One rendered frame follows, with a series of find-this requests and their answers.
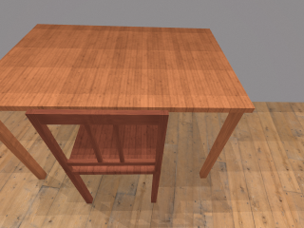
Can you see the chair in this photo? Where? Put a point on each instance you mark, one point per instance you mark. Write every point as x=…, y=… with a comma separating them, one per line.
x=108, y=142

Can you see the table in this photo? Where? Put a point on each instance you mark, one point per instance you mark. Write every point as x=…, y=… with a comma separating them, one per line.
x=84, y=67

